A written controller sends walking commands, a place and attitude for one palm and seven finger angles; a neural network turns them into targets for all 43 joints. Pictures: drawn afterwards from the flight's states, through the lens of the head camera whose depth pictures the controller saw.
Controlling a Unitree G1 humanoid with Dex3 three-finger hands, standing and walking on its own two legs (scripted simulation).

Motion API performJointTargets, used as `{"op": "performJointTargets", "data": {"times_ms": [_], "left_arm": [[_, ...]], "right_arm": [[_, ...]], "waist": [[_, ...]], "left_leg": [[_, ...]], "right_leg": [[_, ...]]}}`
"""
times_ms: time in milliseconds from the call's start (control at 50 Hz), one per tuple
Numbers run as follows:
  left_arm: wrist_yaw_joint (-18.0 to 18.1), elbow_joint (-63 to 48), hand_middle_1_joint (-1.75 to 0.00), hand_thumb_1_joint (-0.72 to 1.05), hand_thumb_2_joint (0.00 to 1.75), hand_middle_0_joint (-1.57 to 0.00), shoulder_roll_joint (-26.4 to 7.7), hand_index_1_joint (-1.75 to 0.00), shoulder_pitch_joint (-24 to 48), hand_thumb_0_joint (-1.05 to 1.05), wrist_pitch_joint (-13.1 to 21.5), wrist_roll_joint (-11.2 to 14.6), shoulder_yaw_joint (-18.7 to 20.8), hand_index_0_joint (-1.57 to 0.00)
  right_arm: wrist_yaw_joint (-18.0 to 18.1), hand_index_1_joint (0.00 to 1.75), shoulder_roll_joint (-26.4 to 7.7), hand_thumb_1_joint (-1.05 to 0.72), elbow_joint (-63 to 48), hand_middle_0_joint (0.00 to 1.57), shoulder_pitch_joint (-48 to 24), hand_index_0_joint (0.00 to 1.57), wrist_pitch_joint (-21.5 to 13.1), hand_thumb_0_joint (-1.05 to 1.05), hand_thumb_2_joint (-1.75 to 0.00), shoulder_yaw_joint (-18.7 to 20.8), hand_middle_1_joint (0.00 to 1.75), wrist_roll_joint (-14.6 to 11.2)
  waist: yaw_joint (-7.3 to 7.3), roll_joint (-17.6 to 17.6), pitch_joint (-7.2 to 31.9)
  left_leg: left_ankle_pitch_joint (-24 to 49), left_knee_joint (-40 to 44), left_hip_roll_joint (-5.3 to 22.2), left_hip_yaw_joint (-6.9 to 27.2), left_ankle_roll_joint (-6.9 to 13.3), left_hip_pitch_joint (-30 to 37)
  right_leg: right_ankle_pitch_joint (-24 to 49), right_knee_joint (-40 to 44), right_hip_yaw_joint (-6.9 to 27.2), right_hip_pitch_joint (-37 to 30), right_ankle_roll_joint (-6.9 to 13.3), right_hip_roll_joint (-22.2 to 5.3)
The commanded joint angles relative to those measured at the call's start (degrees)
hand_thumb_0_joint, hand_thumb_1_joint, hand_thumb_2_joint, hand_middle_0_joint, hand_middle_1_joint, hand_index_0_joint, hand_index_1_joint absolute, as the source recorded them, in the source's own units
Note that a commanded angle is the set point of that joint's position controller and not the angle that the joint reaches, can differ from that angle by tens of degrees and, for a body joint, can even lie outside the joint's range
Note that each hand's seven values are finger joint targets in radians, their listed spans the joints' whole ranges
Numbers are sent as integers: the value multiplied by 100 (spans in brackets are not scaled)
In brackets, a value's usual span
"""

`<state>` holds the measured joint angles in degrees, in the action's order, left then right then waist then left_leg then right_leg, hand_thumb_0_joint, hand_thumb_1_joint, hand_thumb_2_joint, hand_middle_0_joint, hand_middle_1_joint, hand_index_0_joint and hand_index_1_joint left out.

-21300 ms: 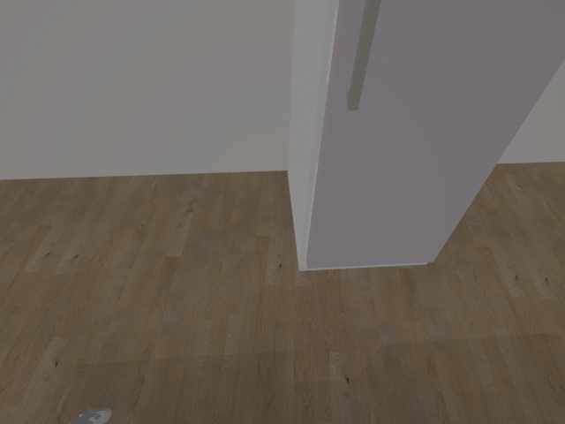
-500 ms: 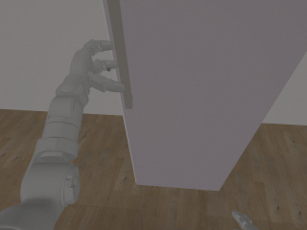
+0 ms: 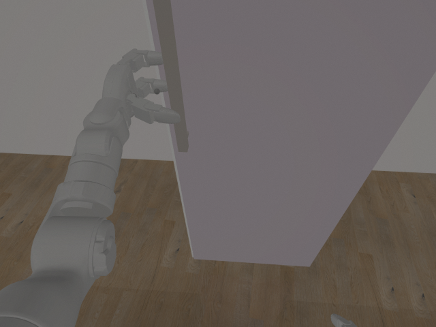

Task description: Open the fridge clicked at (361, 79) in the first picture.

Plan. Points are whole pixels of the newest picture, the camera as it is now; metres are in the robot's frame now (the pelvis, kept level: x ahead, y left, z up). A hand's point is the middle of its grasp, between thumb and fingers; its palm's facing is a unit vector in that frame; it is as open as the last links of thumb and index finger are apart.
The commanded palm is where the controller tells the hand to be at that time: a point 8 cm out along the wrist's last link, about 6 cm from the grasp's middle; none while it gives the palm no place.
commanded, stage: slide the fingers in behind the handle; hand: left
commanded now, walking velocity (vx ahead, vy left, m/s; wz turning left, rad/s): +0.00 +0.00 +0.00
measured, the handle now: (174, 64) +0.50 +0.10 +0.25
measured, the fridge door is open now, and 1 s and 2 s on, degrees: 0 0 0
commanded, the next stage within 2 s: grip the handle and tug to test in 1.60 s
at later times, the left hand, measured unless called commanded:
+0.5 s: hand (166, 96) +0.45 +0.11 +0.22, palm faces -0.04 -1.00 +0.00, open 14.0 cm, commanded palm +0.42 +0.16 +0.22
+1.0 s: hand (181, 97) +0.43 +0.08 +0.22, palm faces -0.03 -1.00 -0.01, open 14.2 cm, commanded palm +0.41 +0.13 +0.22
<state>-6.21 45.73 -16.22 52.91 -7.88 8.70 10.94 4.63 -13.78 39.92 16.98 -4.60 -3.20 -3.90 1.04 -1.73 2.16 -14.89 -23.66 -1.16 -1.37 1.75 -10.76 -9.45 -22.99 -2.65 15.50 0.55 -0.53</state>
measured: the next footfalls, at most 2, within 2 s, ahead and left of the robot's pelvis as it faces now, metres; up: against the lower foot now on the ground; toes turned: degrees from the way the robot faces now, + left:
none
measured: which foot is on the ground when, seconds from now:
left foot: down 0.00-1.00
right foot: down 0.00-1.00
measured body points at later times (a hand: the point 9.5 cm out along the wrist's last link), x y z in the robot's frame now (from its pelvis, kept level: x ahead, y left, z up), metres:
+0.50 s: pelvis +0.01 +0.00 +0.00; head +0.01 -0.01 +0.45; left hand +0.44 +0.16 +0.22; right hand +0.14 -0.24 -0.11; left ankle -0.03 +0.10 -0.74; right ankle +0.03 -0.11 -0.74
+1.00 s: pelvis +0.01 -0.01 +0.00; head +0.00 -0.02 +0.45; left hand +0.43 +0.14 +0.22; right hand +0.15 -0.24 -0.10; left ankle -0.03 +0.10 -0.74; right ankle +0.03 -0.11 -0.74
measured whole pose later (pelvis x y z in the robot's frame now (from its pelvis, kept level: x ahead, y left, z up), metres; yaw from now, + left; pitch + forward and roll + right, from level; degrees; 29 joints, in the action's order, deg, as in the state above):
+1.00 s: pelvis +0.01 -0.01 +0.00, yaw +0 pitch +0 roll +0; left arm 1.1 29.8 -9.1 45.5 -16.7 8.3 6.9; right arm 3.9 -13.0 37.7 12.7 -0.2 -3.1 -3.2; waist 0.2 -2.5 2.1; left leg -15.1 -22.4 -0.6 -1.3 1.1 -7.3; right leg -10.2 -22.7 -2.7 12.5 1.1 0.1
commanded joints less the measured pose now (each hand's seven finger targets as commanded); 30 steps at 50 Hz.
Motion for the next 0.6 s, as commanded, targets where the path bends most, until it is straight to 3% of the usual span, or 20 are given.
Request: {"op": "performJointTargets", "data": {"times_ms": [0, 40, 80, 100, 120, 140, 200, 240, 260, 280, 320, 400, 440, 480, 520, 560, 580], "left_arm": [[-6, -1187, -120, -50, 30, -30, -1006, -120, 3044, 0, 396, 72, 142, -30], [-5, -1304, -120, -50, 30, -30, -727, -120, 3150, 0, 379, 80, -50, -30], [25, -1280, -120, -50, 30, -30, -915, -120, 2784, 0, 349, 98, 150, -30], [19, -1538, -120, -50, 30, -30, -843, -120, 2859, 0, 365, 104, 76, -30], [6, -1702, -120, -50, 30, -30, -630, -120, 2840, 0, 356, 121, -64, -30], [16, -1909, -120, -50, 30, -30, -636, -120, 2787, 0, 353, 123, -45, -30], [71, -1862, -120, -50, 30, -30, -834, -120, 2502, 0, 204, 170, 170, -30], [132, -1893, -120, -50, 30, -30, -879, -120, 2678, 0, 111, 122, 173, -30], [159, -2075, -120, -50, 30, -30, -752, -120, 2847, 0, 110, 87, 37, -30], [221, -2145, -120, -50, 30, -30, -886, -120, 2738, 0, 130, 54, 153, -30], [287, -2484, -120, -50, 30, -30, -655, -120, 2980, 0, 177, 46, -36, -30], [291, -2570, -120, -50, 30, -30, -649, -120, 2532, 0, 119, 129, 83, -30], [263, -2578, -120, -50, 30, -30, -508, -120, 2610, 0, 46, 93, -82, -30], [302, -2520, -120, -50, 30, -30, -536, -120, 2394, 0, -35, 60, -43, -30], [312, -2691, -120, -50, 30, -30, -262, -120, 2463, 0, -120, 82, -241, -30], [340, -2515, -120, -50, 30, -30, -151, -120, 2305, 0, -265, 112, -266, -30], [378, -2416, -120, -50, 30, -30, -255, -120, 2195, 0, -305, 117, -160, -30]], "right_arm": [[68, 30, -757, -90, -748, 20, -280, 20, -241, 0, -90, 261, 30, -24], [54, 30, -717, -90, -757, 20, -284, 20, -273, 0, -90, 258, 30, -20], [47, 30, -746, -90, -802, 20, -302, 20, -256, 0, -90, 281, 30, -11], [38, 30, -730, -90, -817, 20, -333, 20, -253, 0, -90, 271, 30, -24], [16, 30, -699, -90, -839, 20, -374, 20, -270, 0, -90, 271, 30, -20], [-2, 30, -689, -90, -858, 20, -393, 20, -274, 0, -90, 281, 30, -24], [11, 30, -713, -90, -877, 20, -469, 20, -208, 0, -90, 268, 30, -28], [30, 30, -701, -90, -852, 20, -491, 20, -165, 0, -90, 255, 30, -27], [28, 30, -687, -90, -868, 20, -519, 20, -169, 0, -90, 254, 30, -18], [40, 30, -676, -90, -928, 20, -554, 20, -153, 0, -90, 275, 30, -22], [25, 30, -625, -90, -919, 20, -562, 20, -169, 0, -90, 257, 30, 2], [10, 30, -636, -90, -950, 20, -628, 20, -132, 0, -90, 255, 30, 24], [9, 30, -620, -90, -917, 20, -644, 20, -106, 0, -90, 251, 30, 14], [8, 30, -638, -90, -935, 20, -663, 20, -55, 0, -90, 274, 30, 15], [-12, 30, -597, -90, -929, 20, -706, 20, -37, 0, -90, 262, 30, 12], [-26, 30, -590, -90, -904, 20, -715, 20, 8, 0, -90, 249, 30, 14], [-12, 30, -617, -90, -932, 20, -736, 20, 42, 0, -90, 265, 30, 21]], "waist": [[114, 250, 1521], [159, 194, 1587], [50, 308, 1676], [74, 297, 1740], [60, 220, 1775], [38, 60, 1906], [-16, 383, 1661], [46, 490, 1528], [73, 310, 1589], [-10, 161, 1664], [49, -1, 1887], [-49, 292, 2042], [25, 260, 1885], [-29, 247, 1847], [12, 120, 1857], [16, 277, 1734], [-32, 338, 1692]], "left_leg": [[1093, 341, 144, 191, 2, 224], [1131, 325, 147, 217, -10, 299], [1238, 329, 141, 200, -7, 291], [1368, 313, 161, 195, -11, 357], [1462, 295, 157, 193, -23, 413], [1597, 269, 168, 193, -47, 536], [1521, 304, 159, 170, -27, 343], [1324, 330, 161, 158, -3, 256], [1331, 320, 153, 151, -5, 319], [1422, 322, 156, 151, -15, 413], [1635, 274, 159, 168, -49, 593], [2008, 252, 151, 130, -50, 598], [1959, 226, 155, 111, -41, 578], [2036, 247, 139, 121, -54, 599], [2134, 224, 154, 130, -82, 675], [2017, 220, 148, 134, -80, 608], [1936, 253, 131, 123, -66, 555]], "right_leg": [[834, 164, 116, -811, 148, 16], [854, 130, 104, -739, 156, 22], [937, 131, 97, -907, 152, 23], [1071, 103, 100, -923, 158, 22], [1168, 71, 97, -931, 166, 28], [1253, 45, 95, -934, 181, 30], [1236, 99, 81, -1019, 155, 44], [1093, 138, 103, -956, 129, 35], [1087, 127, 112, -929, 133, 27], [1078, 121, 111, -989, 145, 25], [1264, 78, 110, -1008, 162, 32], [1719, 19, 97, -1311, 156, 35], [1731, 28, 95, -1203, 147, 38], [1728, 37, 64, -1237, 156, 41], [1795, 20, 57, -1164, 164, 35], [1721, 35, 47, -1096, 158, 50], [1640, 72, 39, -1157, 148, 46]]}}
